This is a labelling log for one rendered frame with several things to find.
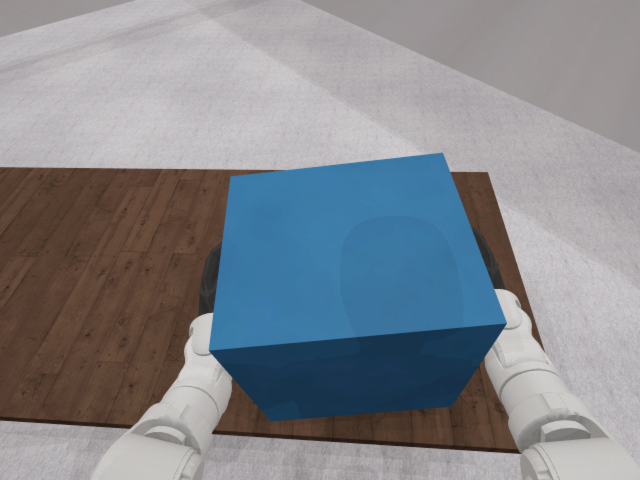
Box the carton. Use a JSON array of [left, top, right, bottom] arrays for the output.
[[209, 153, 507, 421]]

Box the table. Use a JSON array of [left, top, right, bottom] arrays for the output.
[[0, 167, 545, 454]]

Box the robot right upper arm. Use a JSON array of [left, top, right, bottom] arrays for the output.
[[520, 437, 640, 480]]

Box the left robot forearm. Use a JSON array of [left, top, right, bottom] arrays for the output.
[[89, 313, 232, 480]]

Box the robot left upper arm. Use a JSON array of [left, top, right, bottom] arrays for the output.
[[95, 433, 204, 480]]

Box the right robot forearm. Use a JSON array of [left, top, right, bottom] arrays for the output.
[[485, 289, 640, 474]]

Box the robot left hand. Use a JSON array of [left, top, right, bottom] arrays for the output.
[[198, 242, 222, 317]]

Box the robot right hand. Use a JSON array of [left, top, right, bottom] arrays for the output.
[[471, 227, 506, 290]]

